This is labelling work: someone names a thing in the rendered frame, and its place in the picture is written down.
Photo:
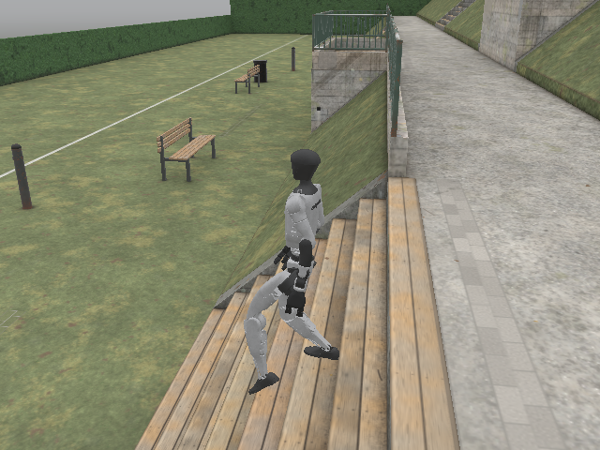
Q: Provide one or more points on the robot left hand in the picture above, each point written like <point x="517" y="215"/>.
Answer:
<point x="296" y="300"/>

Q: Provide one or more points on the robot right upper arm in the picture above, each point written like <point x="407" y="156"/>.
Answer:
<point x="321" y="215"/>

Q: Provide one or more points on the robot right hand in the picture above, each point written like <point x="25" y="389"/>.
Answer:
<point x="287" y="251"/>

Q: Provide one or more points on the left robot forearm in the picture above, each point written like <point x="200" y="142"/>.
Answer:
<point x="305" y="259"/>

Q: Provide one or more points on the right robot shin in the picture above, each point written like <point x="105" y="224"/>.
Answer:
<point x="307" y="329"/>

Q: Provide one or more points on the robot left upper arm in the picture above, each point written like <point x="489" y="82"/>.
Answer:
<point x="295" y="207"/>

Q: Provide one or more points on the robot right thigh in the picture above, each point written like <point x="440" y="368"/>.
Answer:
<point x="282" y="302"/>

